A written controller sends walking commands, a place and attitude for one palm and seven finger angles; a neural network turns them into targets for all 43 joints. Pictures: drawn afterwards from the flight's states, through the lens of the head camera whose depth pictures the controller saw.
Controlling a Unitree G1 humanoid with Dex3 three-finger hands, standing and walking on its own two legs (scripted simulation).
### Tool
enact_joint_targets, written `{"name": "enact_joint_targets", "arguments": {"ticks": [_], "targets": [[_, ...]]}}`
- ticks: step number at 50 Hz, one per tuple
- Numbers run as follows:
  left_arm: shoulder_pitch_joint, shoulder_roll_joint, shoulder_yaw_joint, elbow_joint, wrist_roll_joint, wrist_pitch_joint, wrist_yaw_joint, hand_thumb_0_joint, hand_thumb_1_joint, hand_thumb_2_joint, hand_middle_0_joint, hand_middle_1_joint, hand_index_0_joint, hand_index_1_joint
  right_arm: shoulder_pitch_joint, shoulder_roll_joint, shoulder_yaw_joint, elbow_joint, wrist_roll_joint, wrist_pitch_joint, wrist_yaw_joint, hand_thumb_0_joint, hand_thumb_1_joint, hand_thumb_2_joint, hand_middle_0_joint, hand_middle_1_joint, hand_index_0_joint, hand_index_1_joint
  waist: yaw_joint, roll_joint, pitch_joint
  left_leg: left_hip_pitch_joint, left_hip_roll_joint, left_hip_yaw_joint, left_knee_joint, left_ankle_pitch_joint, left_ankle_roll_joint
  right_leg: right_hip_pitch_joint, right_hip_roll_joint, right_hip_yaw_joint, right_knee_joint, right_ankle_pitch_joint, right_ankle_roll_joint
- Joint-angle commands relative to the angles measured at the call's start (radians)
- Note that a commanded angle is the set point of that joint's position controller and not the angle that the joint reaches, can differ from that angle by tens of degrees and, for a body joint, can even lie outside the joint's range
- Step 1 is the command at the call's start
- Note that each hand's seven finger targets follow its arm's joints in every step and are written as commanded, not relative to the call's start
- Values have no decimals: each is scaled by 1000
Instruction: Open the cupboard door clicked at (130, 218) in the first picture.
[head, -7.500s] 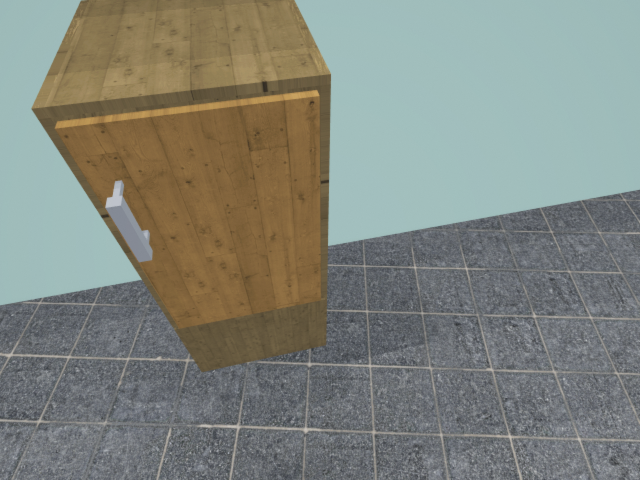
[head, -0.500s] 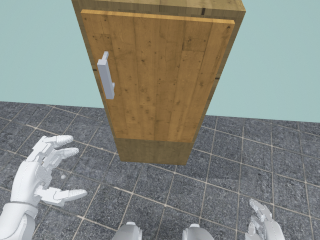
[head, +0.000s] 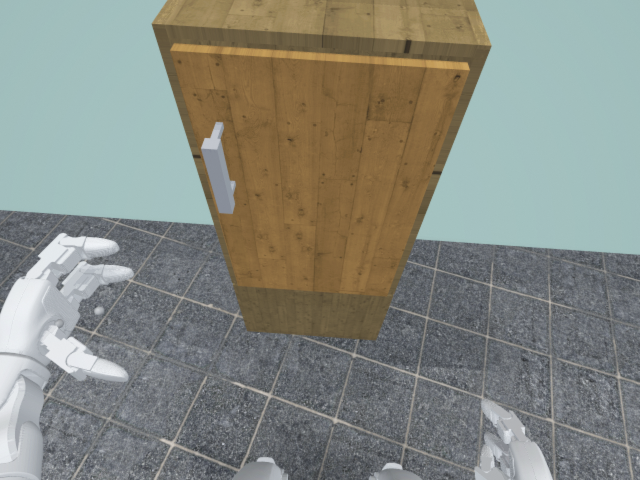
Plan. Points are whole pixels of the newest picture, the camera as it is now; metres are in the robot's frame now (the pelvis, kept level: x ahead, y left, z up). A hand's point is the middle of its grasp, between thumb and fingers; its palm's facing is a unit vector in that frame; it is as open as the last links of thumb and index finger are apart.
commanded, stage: raise the hand with hooked fingers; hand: left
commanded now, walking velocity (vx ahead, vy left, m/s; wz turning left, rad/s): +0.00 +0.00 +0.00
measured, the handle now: (222, 169) +0.53 +0.19 +0.04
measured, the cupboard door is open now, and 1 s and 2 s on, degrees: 0 0 0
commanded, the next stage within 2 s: move the hooked fingers beside the handle in 0.54 s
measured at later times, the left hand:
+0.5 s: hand (106, 304) +0.29 +0.26 +0.07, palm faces +0.03 -1.00 -0.04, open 14.0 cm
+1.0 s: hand (132, 272) +0.33 +0.25 +0.07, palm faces +0.01 -1.00 -0.03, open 14.0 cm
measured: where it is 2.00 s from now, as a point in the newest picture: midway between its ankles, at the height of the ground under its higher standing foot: outside the picture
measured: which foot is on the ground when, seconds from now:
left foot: down 0.00-1.00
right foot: down 0.00-1.00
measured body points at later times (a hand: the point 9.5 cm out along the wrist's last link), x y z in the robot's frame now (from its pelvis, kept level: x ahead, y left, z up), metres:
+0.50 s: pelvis +0.00 -0.01 +0.01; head +0.05 +0.00 +0.45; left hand +0.28 +0.32 +0.08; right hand +0.14 -0.26 -0.08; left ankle +0.00 +0.11 -0.68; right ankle +0.02 -0.13 -0.68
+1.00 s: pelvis -0.01 -0.01 +0.00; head +0.06 -0.01 +0.45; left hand +0.32 +0.30 +0.07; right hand +0.13 -0.27 -0.09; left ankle +0.00 +0.11 -0.68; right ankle +0.02 -0.13 -0.68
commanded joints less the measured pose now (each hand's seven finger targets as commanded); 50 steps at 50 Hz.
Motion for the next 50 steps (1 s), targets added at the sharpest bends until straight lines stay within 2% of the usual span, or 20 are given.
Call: {"name": "enact_joint_targets", "arguments": {"ticks": [1,3,4,8,11,13,17,20,24,26,30,32,33,35,38,40,41,44,48,50], "targets": [[-232,278,117,-156,-25,-56,-20,0,-500,300,-300,-1200,-300,-1200,2,-164,-76,-125,8,-41,-21,0,-900,-900,200,300,200,300,-9,72,-259,142,-28,-16,-173,359,0,183,50,22,-112,258,-34],[-218,262,111,-132,-30,-57,-30,0,-500,300,-300,-1200,-300,-1200,3,-161,-78,-127,7,-40,-21,0,-900,-900,200,300,200,300,-4,84,-260,151,-29,-11,-181,356,0,186,48,23,-119,257,-33],[-203,251,108,-119,-33,-57,-32,0,-500,300,-300,-1200,-300,-1200,6,-161,-80,-129,8,-39,-20,0,-900,-900,200,300,200,300,-5,54,-257,148,-28,-10,-183,355,2,189,48,20,-122,260,-31],[-185,249,105,-98,-33,-59,-37,0,-500,300,-300,-1200,-300,-1200,8,-167,-84,-136,9,-31,-12,0,-900,-900,200,300,200,300,-2,40,-239,128,-30,-7,-189,343,4,191,48,23,-129,256,-30],[-210,281,125,-140,-23,-78,-18,0,-500,300,-300,-1200,-300,-1200,8,-164,-85,-139,5,-30,-9,0,-900,-900,200,300,200,300,2,96,-264,152,-31,-6,-196,349,2,198,49,26,-125,246,-34],[-195,270,126,-127,-24,-90,-8,0,-500,300,-300,-1200,-300,-1200,9,-162,-86,-138,6,-28,-10,0,-900,-900,200,300,200,300,-2,56,-245,141,-29,-7,-199,325,3,192,49,25,-132,227,-30],[-221,273,124,-130,-20,-108,-3,0,-500,300,-300,-1200,-300,-1200,4,-160,-83,-132,6,-28,-14,0,-900,-900,200,300,200,300,-3,92,-247,144,-30,-6,-205,308,3,194,47,30,-133,214,-31],[-226,265,116,-120,-24,-112,-8,0,-500,300,-300,-1200,-300,-1200,3,-159,-82,-125,6,-29,-20,0,-900,-900,200,300,200,300,-14,55,-233,135,-30,-5,-201,293,8,198,49,36,-143,210,-29],[-233,262,109,-115,-21,-110,-16,0,-500,300,-300,-1200,-300,-1200,-1,-158,-80,-121,7,-33,-22,0,-900,-900,200,300,200,300,-11,84,-242,148,-30,-7,-206,296,5,190,45,33,-140,213,-28],[-229,262,111,-91,-22,-105,-20,0,-500,300,-300,-1200,-300,-1200,1,-159,-78,-120,6,-32,-23,0,-900,-900,200,300,200,300,-14,52,-231,136,-29,-8,-204,294,6,193,47,33,-141,217,-28],[-239,257,104,-72,-24,-99,-23,0,-500,300,-300,-1200,-300,-1200,-7,-160,-76,-120,9,-33,-26,0,-900,-900,200,300,200,300,-15,39,-207,119,-30,-7,-206,253,8,187,45,38,-151,176,-27],[-241,251,98,-77,-21,-99,-25,0,-500,300,-300,-1200,-300,-1200,-6,-158,-76,-123,10,-33,-26,0,-900,-900,200,300,200,300,-15,49,-226,124,-32,-4,-205,256,9,188,44,41,-151,182,-25],[-297,244,81,-89,-17,-102,-23,0,-500,300,-300,-1200,-300,-1200,-11,-156,-74,-119,9,-35,-26,0,-900,-900,200,300,200,300,-25,75,-214,126,-32,-5,-204,252,7,174,42,40,-149,179,-25],[-349,275,99,-70,-12,-109,-15,0,-500,300,-300,-1200,-300,-1200,1,-162,-76,-105,5,-34,-32,0,-900,-900,200,300,200,300,-33,39,-216,120,-30,-9,-193,246,9,169,45,46,-147,172,-25],[-401,266,83,-30,0,-117,-17,0,-500,300,-300,-1200,-300,-1200,4,-159,-73,-97,7,-33,-35,0,-900,-900,200,300,200,300,-37,58,-232,116,-32,-6,-190,240,8,170,40,51,-144,170,-24],[-406,288,92,-29,8,-122,-17,0,-500,300,-300,-1200,-300,-1200,8,-161,-76,-92,5,-32,-35,0,-900,-900,200,300,200,300,-29,89,-258,135,-30,-9,-187,272,8,175,41,50,-133,195,-30],[-411,268,71,-24,14,-119,-19,0,-500,300,-300,-1200,-300,-1200,11,-157,-74,-93,5,-31,-33,0,-900,-900,200,300,200,300,-30,97,-273,145,-30,-10,-189,287,7,172,41,45,-128,209,-29],[-467,274,70,44,19,-104,-13,0,-500,300,-300,-1200,-300,-1200,19,-163,-76,-84,8,-20,-35,0,-900,-900,200,300,200,300,-42,50,-249,112,-29,-6,-188,250,7,159,39,50,-137,185,-22],[-464,313,109,63,27,-104,-1,0,-500,300,-300,-1200,-300,-1200,30,-163,-78,-93,4,-6,-27,0,-900,-900,200,300,200,300,-18,66,-300,108,-31,2,-182,309,7,208,37,57,-122,254,-25],[-461,315,111,60,30,-110,7,0,-500,300,-300,-1200,-300,-1200,37,-162,-80,-95,2,2,-21,0,-900,-900,200,300,200,300,-17,70,-306,111,-29,2,-177,347,7,217,40,55,-113,292,-28]]}}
